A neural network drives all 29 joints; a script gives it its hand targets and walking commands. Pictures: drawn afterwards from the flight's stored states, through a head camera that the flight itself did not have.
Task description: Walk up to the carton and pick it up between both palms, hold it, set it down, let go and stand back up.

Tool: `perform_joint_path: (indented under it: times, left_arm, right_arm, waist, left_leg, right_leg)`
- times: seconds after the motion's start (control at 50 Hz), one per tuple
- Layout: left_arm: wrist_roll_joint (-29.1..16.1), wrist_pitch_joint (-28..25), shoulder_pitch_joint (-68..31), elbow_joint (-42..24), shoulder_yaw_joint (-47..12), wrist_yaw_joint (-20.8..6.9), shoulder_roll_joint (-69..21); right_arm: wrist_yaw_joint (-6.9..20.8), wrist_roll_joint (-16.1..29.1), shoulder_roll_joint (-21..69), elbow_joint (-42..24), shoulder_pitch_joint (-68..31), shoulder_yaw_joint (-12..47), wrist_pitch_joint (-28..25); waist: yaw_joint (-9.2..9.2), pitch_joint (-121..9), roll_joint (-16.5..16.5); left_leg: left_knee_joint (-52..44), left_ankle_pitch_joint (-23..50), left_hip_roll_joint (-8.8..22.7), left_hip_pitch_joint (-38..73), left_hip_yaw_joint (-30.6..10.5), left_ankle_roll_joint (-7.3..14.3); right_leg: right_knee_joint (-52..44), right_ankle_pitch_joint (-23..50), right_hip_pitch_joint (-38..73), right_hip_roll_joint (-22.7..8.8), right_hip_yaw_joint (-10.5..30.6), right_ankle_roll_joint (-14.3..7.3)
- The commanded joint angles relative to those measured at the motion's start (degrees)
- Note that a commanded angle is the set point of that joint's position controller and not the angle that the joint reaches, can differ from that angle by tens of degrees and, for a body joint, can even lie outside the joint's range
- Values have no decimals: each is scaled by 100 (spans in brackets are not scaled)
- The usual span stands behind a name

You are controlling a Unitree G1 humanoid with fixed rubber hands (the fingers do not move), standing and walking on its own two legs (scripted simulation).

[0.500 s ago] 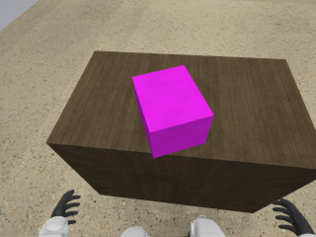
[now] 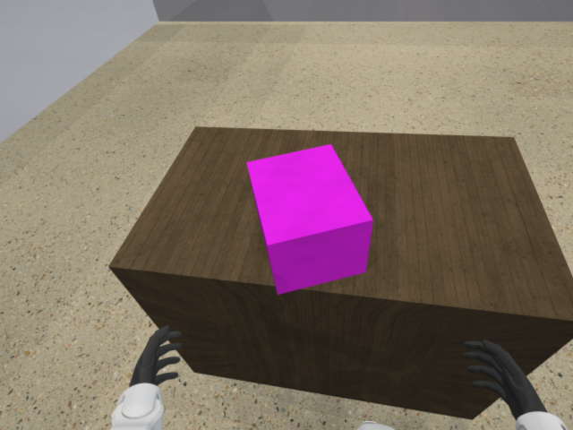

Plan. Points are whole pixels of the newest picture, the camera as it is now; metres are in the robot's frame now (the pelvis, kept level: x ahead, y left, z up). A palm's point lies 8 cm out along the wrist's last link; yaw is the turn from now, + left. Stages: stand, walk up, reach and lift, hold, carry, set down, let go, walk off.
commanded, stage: reach and lift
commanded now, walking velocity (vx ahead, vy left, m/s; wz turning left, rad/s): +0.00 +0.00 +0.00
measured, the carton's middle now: (305, 216) +0.50 +0.01 -0.03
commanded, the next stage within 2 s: none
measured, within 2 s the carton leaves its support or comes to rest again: neither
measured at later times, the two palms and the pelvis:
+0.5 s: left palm (165, 351) +0.23 +0.20 +0.00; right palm (491, 368) +0.21 -0.23 +0.01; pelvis +0.00 +0.01 +0.01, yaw +1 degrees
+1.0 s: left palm (193, 293) +0.30 +0.17 +0.04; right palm (470, 308) +0.28 -0.22 +0.01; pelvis +0.05 +0.01 +0.02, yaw +1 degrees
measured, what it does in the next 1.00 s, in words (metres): shifts its weight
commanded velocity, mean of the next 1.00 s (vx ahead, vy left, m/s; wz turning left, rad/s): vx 0.00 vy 0.00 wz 0.00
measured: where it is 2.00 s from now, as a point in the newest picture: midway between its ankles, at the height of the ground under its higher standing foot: outside the picture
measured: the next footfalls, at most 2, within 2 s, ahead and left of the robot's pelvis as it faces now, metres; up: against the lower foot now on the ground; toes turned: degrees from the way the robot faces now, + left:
none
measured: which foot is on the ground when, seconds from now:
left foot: down 0.00-1.00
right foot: down 0.00-1.00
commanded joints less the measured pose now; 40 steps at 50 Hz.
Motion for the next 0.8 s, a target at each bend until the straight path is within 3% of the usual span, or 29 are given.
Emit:
perform_joint_path:
  times: [0.0, 0.04, 0.06, 0.1, 0.12, 0.16, 0.18, 0.2, 0.22, 0.26, 0.28, 0.3, 0.32, 0.34, 0.36, 0.38, 0.42, 0.44, 0.48, 0.5, 0.54, 0.58, 0.6, 0.64, 0.66, 0.7, 0.74, 0.76, 0.78]
  left_arm:
    - [-325, -280, -865, -1255, 1, 157, 1049]
    - [-476, -185, -751, -1388, 106, 92, 1209]
    - [-670, -230, -831, -1519, 127, 68, 1248]
    - [-817, -70, -1176, -1613, 91, 38, 1200]
    - [-822, -22, -1302, -1903, 14, 50, 1193]
    - [-768, 4, -1117, -1977, -84, 52, 984]
    - [-647, 29, -1189, -2261, -44, 151, 964]
    - [-664, 73, -1048, -2273, -195, 174, 877]
    - [-563, 52, -1064, -2260, -118, 241, 851]
    - [-490, 135, -1047, -2409, -321, 311, 556]
    - [-585, 90, -1207, -2592, -278, 342, 650]
    - [-543, -20, -1358, -2475, -302, 387, 572]
    - [-493, 1, -1352, -2530, -381, 446, 486]
    - [-527, 2, -1299, -2653, -476, 452, 429]
    - [-478, 16, -1337, -2676, -515, 515, 343]
    - [-498, -8, -1352, -2712, -448, 512, 284]
    - [-544, -37, -1188, -3208, -758, 639, 218]
    - [-426, -81, -1437, -3139, -790, 694, 69]
    - [-425, -53, -1354, -3176, -908, 745, -54]
    - [-397, -71, -985, -3349, -1080, 811, -269]
    - [-316, -118, -971, -3541, -1287, 963, -567]
    - [-138, -264, -940, -3574, -1321, 974, -865]
    - [67, -378, -676, -3366, -1315, 976, -963]
    - [206, -547, -643, -2982, -1166, 958, -988]
    - [214, -662, -579, -2870, -1204, 953, -1050]
    - [309, -651, -626, -2770, -1125, 975, -1117]
    - [306, -703, -954, -2740, -952, 953, -1092]
    - [268, -688, -664, -2622, -941, 931, -1080]
    - [168, -673, -650, -2530, -807, 901, -997]
  right_arm:
    - [-63, 281, -252, -1602, -794, 100, -10]
    - [-168, 299, 128, -2023, -490, 293, 143]
    - [-208, 319, 213, -2048, -390, 252, 242]
    - [-200, 363, 44, -2173, -489, 354, 479]
    - [-211, 441, 50, -2199, -351, 417, 539]
    - [-271, 330, 212, -2262, -93, 326, 624]
    - [-199, 464, 108, -2375, -235, 345, 591]
    - [-199, 488, 192, -2351, -126, 299, 617]
    - [-132, 539, 192, -2525, -235, 302, 568]
    - [-22, 617, 78, -2346, -287, 137, 592]
    - [20, 708, 17, -2776, -468, 102, 566]
    - [69, 694, -29, -2641, -651, 151, 502]
    - [117, 758, -86, -2533, -714, 89, 506]
    - [142, 763, -152, -2435, -653, 28, 524]
    - [182, 790, -375, -2424, -781, -55, 520]
    - [168, 824, -140, -2706, -949, 115, 466]
    - [243, 861, -355, -2413, -863, -263, 419]
    - [319, 939, -386, -2436, -1147, -173, 302]
    - [399, 985, -579, -2432, -1066, -205, 291]
    - [427, 1096, -581, -2572, -870, -359, 224]
    - [559, 1187, -697, -2273, -1199, -609, 200]
    - [663, 1141, -1028, -2160, -1371, -651, 48]
    - [701, 1195, -1037, -2081, -1130, -629, -89]
    - [722, 1152, -957, -1867, -1204, -532, -224]
    - [727, 1217, -989, -1834, -1068, -530, -259]
    - [722, 1143, -855, -1554, -1301, -614, -200]
    - [672, 1178, -793, -1720, -1521, -486, -275]
    - [622, 1191, -760, -1714, -1174, -538, -312]
    - [565, 1073, -478, -1747, -1179, -402, -304]
  waist:
    - [409, -813, -1185]
    - [410, -893, -2004]
    - [301, -808, -2197]
    - [131, -723, -2262]
    - [68, -919, -2180]
    - [51, -940, -1929]
    - [178, -923, -1597]
    - [107, -905, -1502]
    - [274, -962, -1206]
    - [141, -828, -985]
    - [263, -1016, -889]
    - [304, -1043, -896]
    - [186, -1086, -813]
    - [169, -1008, -834]
    - [104, -1077, -771]
    - [225, -1124, -989]
    - [108, -1079, -677]
    - [210, -1226, -568]
    - [163, -1116, -673]
    - [145, -1111, -603]
    - [171, -902, 104]
    - [99, -1134, 332]
    - [81, -1020, 485]
    - [120, -1022, 239]
    - [47, -831, 107]
    - [53, -577, 283]
    - [164, -694, -129]
    - [121, -730, -547]
    - [220, -792, -674]
  left_leg:
    - [-1939, -1177, -98, -3013, 983, 385]
    - [-1185, 71, -605, -1293, 1144, 73]
    - [-1017, 293, -720, -542, 1093, 33]
    - [-787, 426, -913, 398, 1008, -66]
    - [-633, 572, -1013, 899, 973, -37]
    - [-848, 403, -903, 865, 897, -3]
    - [-831, 273, -889, 856, 857, -48]
    - [-988, 161, -860, 952, 803, -20]
    - [-1076, -42, -799, 686, 808, -41]
    - [-1297, -185, -739, 501, 765, -75]
    - [-1498, -426, -680, 394, 805, -2]
    - [-1351, -380, -712, 318, 808, -34]
    - [-1321, -234, -758, 428, 795, -146]
    - [-1359, -443, -659, 409, 733, -104]
    - [-1225, -311, -665, 401, 710, -155]
    - [-1269, -162, -778, 564, 835, -162]
    - [-1479, -493, -607, 784, 680, -173]
    - [-1498, -425, -592, 653, 672, -191]
    - [-1570, -593, -545, 440, 677, -138]
    - [-1745, -681, -439, 300, 596, -115]
    - [-2693, -1381, -27, -730, 541, 21]
    - [-3209, -1894, 341, -1630, 268, 161]
    - [-3300, -1942, 370, -1889, 243, 201]
    - [-3233, -1933, 357, -2268, 244, 239]
    - [-3239, -2071, 313, -2514, 246, 274]
    - [-3355, -1837, 276, -2394, 332, 205]
    - [-3119, -1497, 116, -2021, 429, 174]
    - [-2885, -1159, -59, -1666, 587, 136]
    - [-2664, -530, -256, -1145, 735, 56]
  right_leg:
    - [-1282, -2541, 4421, -149, 1364, 128]
    - [-2265, -3266, 2831, -768, 1842, -95]
    - [-2590, -3592, 2005, -962, 1934, -143]
    - [-3025, -4323, 786, -1201, 2144, -340]
    - [-3006, -4253, 377, -1286, 2101, -441]
    - [-2972, -3920, 560, -1218, 2001, -445]
    - [-2919, -3946, 383, -1268, 2006, -478]
    - [-2900, -3798, 457, -1164, 1806, -504]
    - [-2814, -3734, 720, -1154, 1835, -507]
    - [-2679, -3459, 985, -1013, 1634, -475]
    - [-2625, -3248, 1228, -881, 1459, -403]
    - [-2596, -3320, 1075, -931, 1511, -460]
    - [-2642, -3367, 1004, -969, 1572, -493]
    - [-2500, -3163, 985, -837, 1415, -463]
    - [-2569, -3352, 944, -975, 1655, -537]
    - [-2676, -3291, 870, -945, 1524, -479]
    - [-2511, -2879, 642, -780, 1185, -470]
    - [-2442, -2739, 804, -724, 1192, -495]
    - [-2387, -2717, 1005, -622, 1189, -455]
    - [-2207, -2298, 1173, -439, 941, -393]
    - [-1732, -1306, 2361, 84, 429, -97]
    - [-1135, -290, 3584, 474, 80, 62]
    - [-984, -57, 3807, 565, 43, 77]
    - [-925, -196, 4222, 531, 212, 124]
    - [-898, -409, 4371, 554, 232, 131]
    - [-1022, -446, 4246, 511, 228, 122]
    - [-1271, -689, 4007, 373, 376, 104]
    - [-1497, -1028, 3589, 279, 491, 85]
    - [-1807, -1142, 3149, 105, 640, -7]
